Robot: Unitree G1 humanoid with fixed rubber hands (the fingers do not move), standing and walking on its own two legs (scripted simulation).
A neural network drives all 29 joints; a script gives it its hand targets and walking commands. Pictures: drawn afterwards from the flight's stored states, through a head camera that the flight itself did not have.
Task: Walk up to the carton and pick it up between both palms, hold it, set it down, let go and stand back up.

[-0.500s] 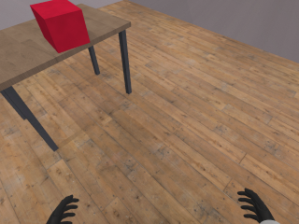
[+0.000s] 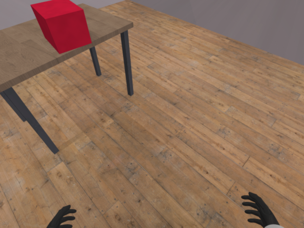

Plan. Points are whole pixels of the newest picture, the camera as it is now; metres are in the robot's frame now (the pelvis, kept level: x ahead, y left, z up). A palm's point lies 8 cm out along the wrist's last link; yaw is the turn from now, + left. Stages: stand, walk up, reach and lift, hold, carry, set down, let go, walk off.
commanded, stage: stand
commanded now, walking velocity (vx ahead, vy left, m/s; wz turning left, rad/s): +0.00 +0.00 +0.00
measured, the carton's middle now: (62, 24) +1.12 +0.51 +0.02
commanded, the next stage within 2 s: walk up in 1.74 s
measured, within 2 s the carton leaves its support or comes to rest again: neither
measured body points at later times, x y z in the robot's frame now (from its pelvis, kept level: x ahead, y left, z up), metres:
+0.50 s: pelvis +0.00 +0.00 +0.00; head +0.00 +0.01 +0.45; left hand +0.12 +0.29 -0.11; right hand +0.15 -0.29 -0.08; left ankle +0.00 +0.12 -0.72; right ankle +0.01 -0.12 -0.72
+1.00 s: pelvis -0.02 +0.01 +0.01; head -0.01 +0.01 +0.45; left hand +0.10 +0.29 -0.11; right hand +0.12 -0.28 -0.08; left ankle +0.00 +0.12 -0.72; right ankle +0.01 -0.12 -0.72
